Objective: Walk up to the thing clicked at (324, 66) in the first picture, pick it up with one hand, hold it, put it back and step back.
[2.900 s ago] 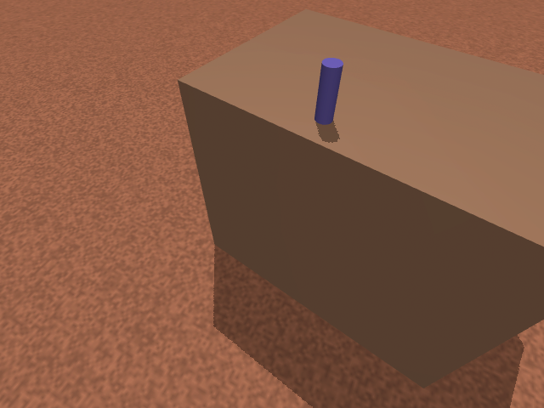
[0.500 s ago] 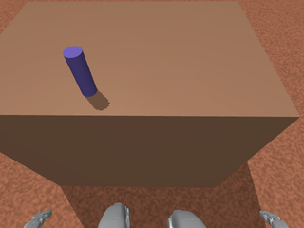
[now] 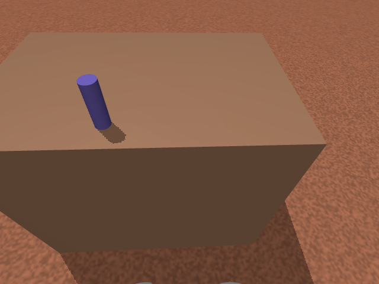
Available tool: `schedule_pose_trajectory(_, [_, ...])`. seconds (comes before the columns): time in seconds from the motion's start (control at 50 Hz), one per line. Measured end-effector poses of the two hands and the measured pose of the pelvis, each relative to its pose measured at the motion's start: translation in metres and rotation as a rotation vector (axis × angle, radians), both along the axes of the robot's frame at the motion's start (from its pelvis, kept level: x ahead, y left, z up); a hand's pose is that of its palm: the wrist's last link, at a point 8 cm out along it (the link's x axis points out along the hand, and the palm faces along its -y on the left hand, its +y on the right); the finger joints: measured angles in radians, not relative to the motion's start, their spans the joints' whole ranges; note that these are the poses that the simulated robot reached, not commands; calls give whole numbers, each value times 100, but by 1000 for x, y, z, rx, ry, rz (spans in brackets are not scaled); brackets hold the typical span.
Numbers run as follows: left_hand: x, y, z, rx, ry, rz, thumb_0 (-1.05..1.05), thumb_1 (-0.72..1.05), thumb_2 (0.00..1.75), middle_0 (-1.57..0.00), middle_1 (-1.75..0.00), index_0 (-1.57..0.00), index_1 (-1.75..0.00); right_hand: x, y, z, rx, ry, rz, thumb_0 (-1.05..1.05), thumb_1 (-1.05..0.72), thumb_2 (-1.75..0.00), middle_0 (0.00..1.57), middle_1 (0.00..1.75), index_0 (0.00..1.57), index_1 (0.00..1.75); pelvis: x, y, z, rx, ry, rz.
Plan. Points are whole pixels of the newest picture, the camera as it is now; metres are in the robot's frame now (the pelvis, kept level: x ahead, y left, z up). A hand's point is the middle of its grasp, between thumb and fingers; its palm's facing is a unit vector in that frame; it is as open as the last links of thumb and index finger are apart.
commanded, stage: walk up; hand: left
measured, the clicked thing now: (95, 104) +0.48 +0.23 +0.12
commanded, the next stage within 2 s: stand in 1.40 s
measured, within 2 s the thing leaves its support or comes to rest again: neither
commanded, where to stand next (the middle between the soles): +0.09 +0.01 m, yaw +2 degrees
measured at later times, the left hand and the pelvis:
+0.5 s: hand out of the picture +0.12 +0.26 -0.13, palm faces +0.01 -0.94 -0.34, open 7.4 cm; pelvis +0.02 +0.01 +0.02, yaw +1 degrees
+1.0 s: hand out of the picture +0.12 +0.26 -0.13, palm faces +0.01 -0.94 -0.35, open 7.4 cm; pelvis +0.03 +0.01 +0.03, yaw +2 degrees
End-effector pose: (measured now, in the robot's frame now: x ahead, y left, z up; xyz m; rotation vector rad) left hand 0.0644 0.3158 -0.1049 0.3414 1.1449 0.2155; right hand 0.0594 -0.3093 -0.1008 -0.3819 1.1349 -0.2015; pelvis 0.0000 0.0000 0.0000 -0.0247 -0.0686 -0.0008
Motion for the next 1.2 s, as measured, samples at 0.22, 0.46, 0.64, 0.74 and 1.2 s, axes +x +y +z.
schedule_pose_trajectory(0.22, [-16,-8,9,0,60,38,0,90,90,-20,-30,-20,-30,6,-3,-5,20,55,-12,1,-90,-89,20,30,20,30,6,3,9,40,30,14])
schedule_pose_trajectory(0.46, [39,-10,12,-32,-16,14,0,90,90,-20,-30,-20,-30,34,24,3,69,40,-14,1,-90,-89,21,30,20,30,22,8,19,21,29,19])
schedule_pose_trajectory(0.64, [60,-8,18,-32,-26,8,0,90,90,-20,-30,-20,-30,55,27,10,65,25,-18,1,-90,-89,21,30,20,30,27,11,25,19,29,24])
schedule_pose_trajectory(0.74, [58,-7,19,-29,-1,16,0,90,90,-20,-30,-20,-30,60,25,11,62,29,-22,1,-90,-89,21,30,20,30,30,11,27,20,29,25])
schedule_pose_trajectory(1.2, [44,-11,17,-32,58,46,0,90,90,-20,-30,-20,-30,57,26,8,73,71,-38,1,-90,-89,21,30,20,30,37,9,29,21,26,31])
